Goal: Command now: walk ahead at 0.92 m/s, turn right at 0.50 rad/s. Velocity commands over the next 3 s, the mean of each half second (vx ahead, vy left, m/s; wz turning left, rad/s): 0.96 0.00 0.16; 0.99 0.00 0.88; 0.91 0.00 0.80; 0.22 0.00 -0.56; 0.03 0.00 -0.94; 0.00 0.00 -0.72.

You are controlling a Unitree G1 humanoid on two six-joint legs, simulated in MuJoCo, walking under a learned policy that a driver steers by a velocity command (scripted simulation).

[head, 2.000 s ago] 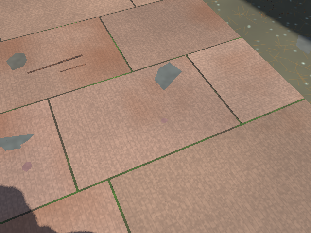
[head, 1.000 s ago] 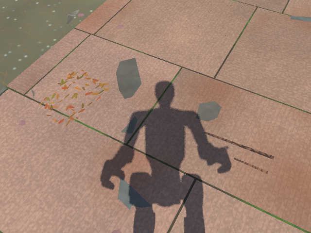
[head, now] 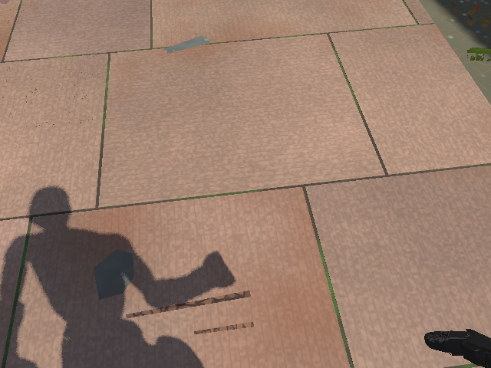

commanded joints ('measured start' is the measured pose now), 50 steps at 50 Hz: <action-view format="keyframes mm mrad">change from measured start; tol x32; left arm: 1 -142 66 -10 -131 24 -29 -15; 50 -395 19 -62 -274 71 5 -1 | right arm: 1 287 -177 -79 48 6 -3 -11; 20 445 -65 -42 121 87 -33 5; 34 -69 -22 -6 -19 29 59 94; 40 507 -214 -96 178 41 59 26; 50 283 -180 -83 120 49 -9 -7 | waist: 1 -161 145 -117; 13 -60 90 120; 20 66 -265 -398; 34 -98 8 143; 42 -180 302 -292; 50 -52 -56 109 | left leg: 1 657 376 -755 -405 -682 181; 14 218 205 -181 -634 240 173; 17 300 147 -116 -82 654 127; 19 -127 -5 -92 624 -308 100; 21 -264 57 -114 768 -120 118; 38 288 -75 178 123 94 209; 42 969 244 -764 -238 -126 501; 50 151 38 -428 -483 116 347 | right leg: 1 -674 -76 -82 448 182 -16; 9 -728 -201 -161 74 301 63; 17 113 -51 -299 -327 298 62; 20 410 -578 624 -687 -430 -7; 34 -12 -289 -518 -803 903 91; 38 99 -350 -513 -318 1597 100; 39 8 -355 -480 -27 1508 81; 41 -544 -82 -418 735 -38 120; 50 -541 -234 -215 129 194 206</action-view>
